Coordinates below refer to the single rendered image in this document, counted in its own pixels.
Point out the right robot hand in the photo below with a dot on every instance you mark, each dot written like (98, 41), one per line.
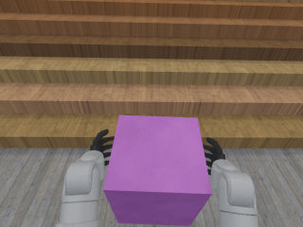
(216, 150)

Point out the robot left forearm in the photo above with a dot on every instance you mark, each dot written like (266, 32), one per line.
(80, 192)

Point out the robot right forearm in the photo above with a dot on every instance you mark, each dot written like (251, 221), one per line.
(236, 195)

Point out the left robot hand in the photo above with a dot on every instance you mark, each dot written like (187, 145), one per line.
(98, 144)

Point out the carton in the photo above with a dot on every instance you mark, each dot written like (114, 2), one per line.
(157, 172)

